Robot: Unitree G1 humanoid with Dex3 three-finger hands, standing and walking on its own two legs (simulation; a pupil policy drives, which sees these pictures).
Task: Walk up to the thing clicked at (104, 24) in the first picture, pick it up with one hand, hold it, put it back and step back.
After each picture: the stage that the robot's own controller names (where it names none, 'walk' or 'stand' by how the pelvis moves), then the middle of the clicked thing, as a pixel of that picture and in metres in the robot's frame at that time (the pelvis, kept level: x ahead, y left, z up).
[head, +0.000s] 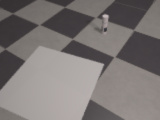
stand; (104, 24) +1.67 -0.27 -0.65
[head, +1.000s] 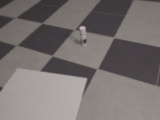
walk; (83, 36) +1.55 +0.10 -0.63
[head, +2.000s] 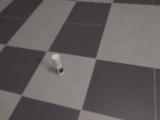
walk; (58, 65) +0.99 +0.32 -0.65
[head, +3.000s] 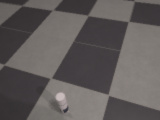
walk; (62, 104) +0.60 +0.23 -0.64
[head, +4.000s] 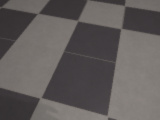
walk; out of the picture +0.36 +0.17 -0.63
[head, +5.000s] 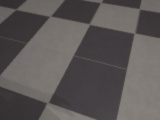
stand; out of the picture +0.31 +0.17 -0.63
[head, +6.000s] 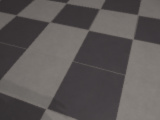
stand; out of the picture +0.30 +0.18 -0.66
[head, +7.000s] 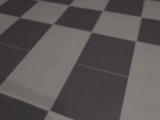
stand; out of the picture +0.29 +0.18 -0.66
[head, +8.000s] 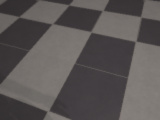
stand; out of the picture +0.28 +0.18 -0.66
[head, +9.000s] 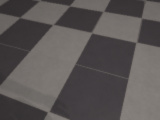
stand; out of the picture +0.28 +0.18 -0.66
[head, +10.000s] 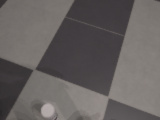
go down; (50, 114) +0.33 +0.17 -0.51
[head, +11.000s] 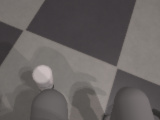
go down; (45, 82) +0.39 +0.18 -0.26
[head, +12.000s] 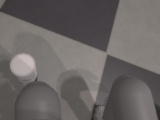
close in; (27, 73) +0.38 +0.19 -0.20
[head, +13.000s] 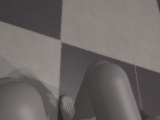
close; out of the picture +0.38 +0.21 -0.15
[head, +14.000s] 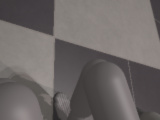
close; out of the picture +0.41 +0.22 -0.15
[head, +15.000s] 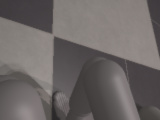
lift; out of the picture +0.38 +0.21 -0.15
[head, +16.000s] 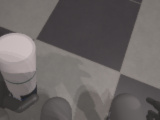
lift; (21, 79) +0.33 +0.19 +0.04
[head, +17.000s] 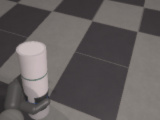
hold; (35, 84) +0.32 +0.16 +0.08
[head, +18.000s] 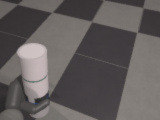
hold; (36, 84) +0.32 +0.16 +0.07
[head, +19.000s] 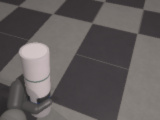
hold; (38, 84) +0.32 +0.16 +0.08
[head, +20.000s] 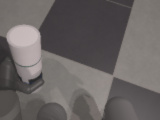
crouch; (29, 65) +0.39 +0.17 +0.00
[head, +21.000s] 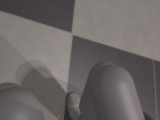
lower; out of the picture +0.43 +0.24 -0.13
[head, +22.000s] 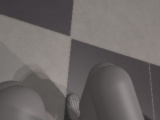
lower; out of the picture +0.42 +0.24 -0.12
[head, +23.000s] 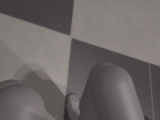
lower; out of the picture +0.41 +0.24 -0.13
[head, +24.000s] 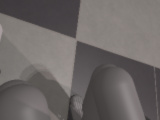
lower; out of the picture +0.40 +0.23 -0.12
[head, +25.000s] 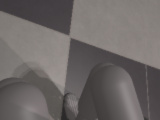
rest; out of the picture +0.40 +0.23 -0.13
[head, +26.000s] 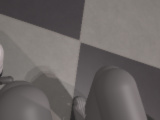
withdraw; out of the picture +0.40 +0.22 -0.17
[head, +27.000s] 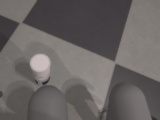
walk; (41, 73) +0.41 +0.18 -0.24
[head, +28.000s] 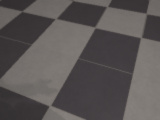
stand; out of the picture +0.32 +0.16 -0.59
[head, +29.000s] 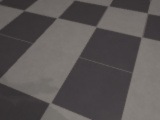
stand; out of the picture +0.34 +0.17 -0.60
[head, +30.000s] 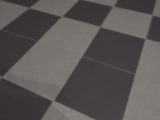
stand; out of the picture +0.34 +0.16 -0.62
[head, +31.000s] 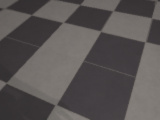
walk; out of the picture +0.35 +0.17 -0.65
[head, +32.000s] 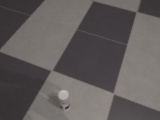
walk; (64, 101) +0.50 +0.13 -0.63
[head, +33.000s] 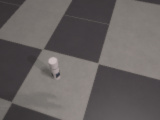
walk; (54, 69) +0.79 +0.24 -0.63
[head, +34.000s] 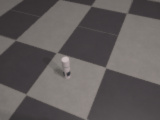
stand; (66, 68) +0.97 +0.18 -0.64
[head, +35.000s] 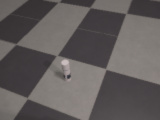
stand; (66, 71) +0.96 +0.19 -0.66
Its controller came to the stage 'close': yes
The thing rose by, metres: 0.73
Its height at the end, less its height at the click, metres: +0.00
